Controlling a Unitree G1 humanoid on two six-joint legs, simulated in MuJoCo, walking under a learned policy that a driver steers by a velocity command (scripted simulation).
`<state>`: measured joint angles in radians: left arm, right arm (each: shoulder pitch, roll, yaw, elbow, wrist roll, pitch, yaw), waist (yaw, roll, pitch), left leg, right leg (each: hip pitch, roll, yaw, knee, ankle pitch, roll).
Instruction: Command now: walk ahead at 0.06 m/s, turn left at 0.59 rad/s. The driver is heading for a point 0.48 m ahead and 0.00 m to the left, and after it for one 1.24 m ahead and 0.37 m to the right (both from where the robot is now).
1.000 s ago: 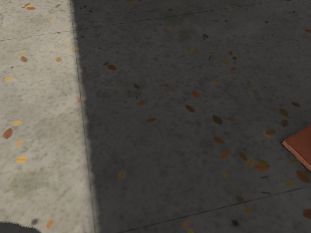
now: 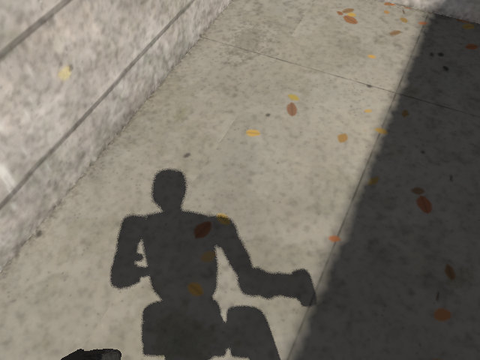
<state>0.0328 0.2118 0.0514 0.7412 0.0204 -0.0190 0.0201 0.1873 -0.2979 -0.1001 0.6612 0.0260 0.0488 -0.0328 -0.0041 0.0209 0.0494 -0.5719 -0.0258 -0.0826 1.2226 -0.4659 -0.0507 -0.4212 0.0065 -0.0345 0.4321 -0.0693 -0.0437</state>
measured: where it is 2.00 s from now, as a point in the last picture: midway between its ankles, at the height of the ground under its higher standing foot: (230, 356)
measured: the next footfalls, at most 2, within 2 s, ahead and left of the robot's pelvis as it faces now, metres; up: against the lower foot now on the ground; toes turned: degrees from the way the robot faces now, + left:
left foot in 0.24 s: +0.05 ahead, +0.15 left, +0.00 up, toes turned +7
right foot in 0.58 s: +0.06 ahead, -0.09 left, +0.00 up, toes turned +8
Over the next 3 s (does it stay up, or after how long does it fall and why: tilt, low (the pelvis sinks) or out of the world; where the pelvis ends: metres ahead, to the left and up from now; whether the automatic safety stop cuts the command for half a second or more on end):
stays up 0.42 0.01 0.01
